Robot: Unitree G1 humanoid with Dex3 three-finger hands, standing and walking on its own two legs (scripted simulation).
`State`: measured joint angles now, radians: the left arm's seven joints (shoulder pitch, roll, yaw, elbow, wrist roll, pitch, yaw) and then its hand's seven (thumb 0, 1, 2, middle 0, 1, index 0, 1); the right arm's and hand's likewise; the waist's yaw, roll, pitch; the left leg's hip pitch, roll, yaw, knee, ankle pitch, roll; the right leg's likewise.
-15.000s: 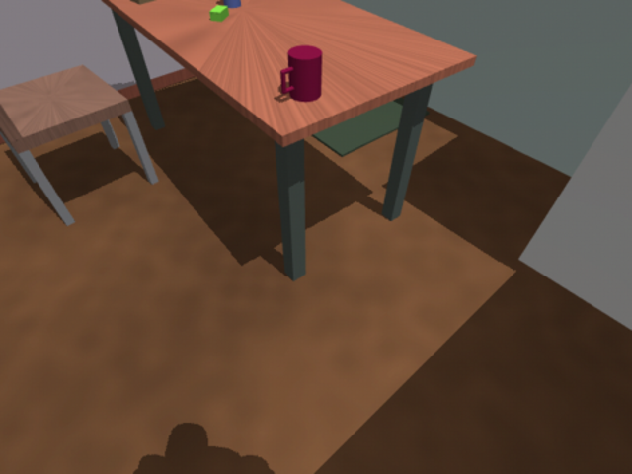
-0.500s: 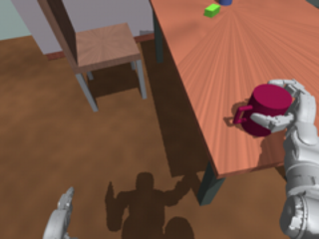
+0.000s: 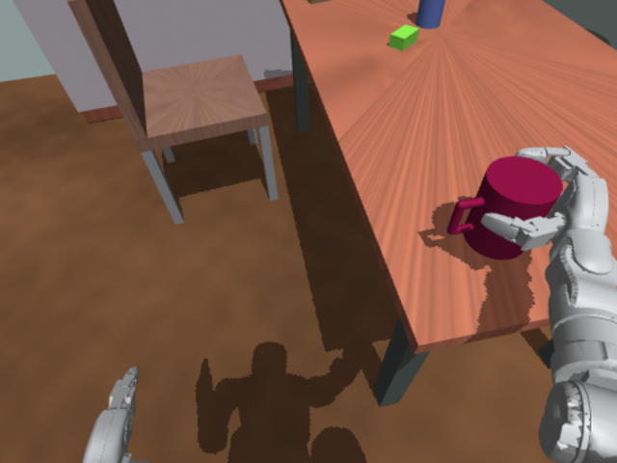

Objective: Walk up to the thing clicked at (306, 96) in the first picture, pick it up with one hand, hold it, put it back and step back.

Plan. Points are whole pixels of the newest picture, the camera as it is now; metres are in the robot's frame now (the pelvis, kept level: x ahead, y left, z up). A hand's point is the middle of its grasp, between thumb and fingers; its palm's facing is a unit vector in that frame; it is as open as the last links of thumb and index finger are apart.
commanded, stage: lift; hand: right
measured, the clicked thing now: (495, 211) +0.45 -0.20 +0.09
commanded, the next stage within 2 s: hold in 1.44 s
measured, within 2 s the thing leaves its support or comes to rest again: neither
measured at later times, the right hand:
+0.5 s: hand (533, 187) +0.43 -0.21 +0.16, palm faces +0.22 +0.97 -0.01, open 11.8 cm
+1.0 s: hand (563, 185) +0.35 -0.19 +0.23, palm faces +0.20 +0.98 -0.02, open 11.7 cm
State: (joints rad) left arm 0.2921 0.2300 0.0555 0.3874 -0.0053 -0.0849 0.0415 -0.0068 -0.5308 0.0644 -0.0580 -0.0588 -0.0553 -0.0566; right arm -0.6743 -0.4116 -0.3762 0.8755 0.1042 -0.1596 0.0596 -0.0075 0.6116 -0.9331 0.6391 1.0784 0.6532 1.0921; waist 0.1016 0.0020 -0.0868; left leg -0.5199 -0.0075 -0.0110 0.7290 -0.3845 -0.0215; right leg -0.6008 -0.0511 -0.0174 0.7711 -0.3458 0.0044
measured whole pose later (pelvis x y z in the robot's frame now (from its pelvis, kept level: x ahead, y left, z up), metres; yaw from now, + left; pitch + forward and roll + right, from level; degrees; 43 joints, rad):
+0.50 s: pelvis +0.00 +0.00 +0.01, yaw +0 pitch +6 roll +1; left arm 0.27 0.22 0.05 0.49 -0.02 -0.09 0.06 -0.01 -0.52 0.05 -0.05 -0.07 -0.06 -0.06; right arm -0.59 -0.34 -0.31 0.69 0.15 -0.07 0.02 -0.01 0.61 -0.92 0.63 1.10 0.65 1.11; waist 0.05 -0.03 -0.08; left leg -0.39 0.00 -0.01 0.64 -0.35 -0.02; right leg -0.47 -0.04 -0.02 0.68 -0.31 0.00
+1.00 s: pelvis -0.02 +0.01 +0.02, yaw -1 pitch -1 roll +0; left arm 0.28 0.24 0.09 0.53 -0.04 -0.08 0.08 -0.01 -0.51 0.05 -0.04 -0.06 -0.05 -0.05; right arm -0.44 -0.29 -0.27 0.16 0.21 0.36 0.00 -0.01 0.61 -0.92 0.64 1.09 0.65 1.10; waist 0.00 -0.07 -0.05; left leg -0.26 0.01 0.00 0.59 -0.32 -0.01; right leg -0.32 -0.03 -0.01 0.58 -0.25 0.01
